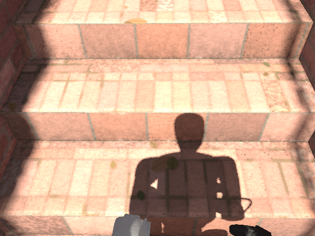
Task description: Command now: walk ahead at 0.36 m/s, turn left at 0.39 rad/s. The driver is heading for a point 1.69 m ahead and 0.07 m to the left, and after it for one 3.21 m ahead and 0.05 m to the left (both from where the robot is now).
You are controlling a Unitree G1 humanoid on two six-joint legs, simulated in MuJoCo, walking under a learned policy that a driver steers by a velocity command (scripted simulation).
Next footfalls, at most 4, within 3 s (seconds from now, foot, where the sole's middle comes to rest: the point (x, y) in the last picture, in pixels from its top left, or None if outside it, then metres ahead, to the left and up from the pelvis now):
0.18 left None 0.29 0.09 -0.60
0.96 right None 0.34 -0.14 -0.60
1.30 left None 0.27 0.12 -0.60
2.76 left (111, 177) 0.60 0.21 -0.44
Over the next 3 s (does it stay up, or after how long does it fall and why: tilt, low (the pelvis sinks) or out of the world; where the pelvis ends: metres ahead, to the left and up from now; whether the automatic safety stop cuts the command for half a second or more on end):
stays up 0.58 0.14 0.31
